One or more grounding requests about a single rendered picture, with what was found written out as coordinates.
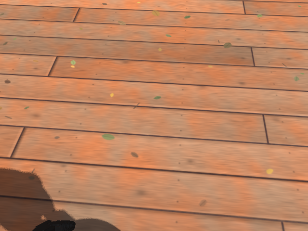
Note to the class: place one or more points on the left robot hand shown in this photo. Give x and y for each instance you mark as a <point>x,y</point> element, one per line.
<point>58,225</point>

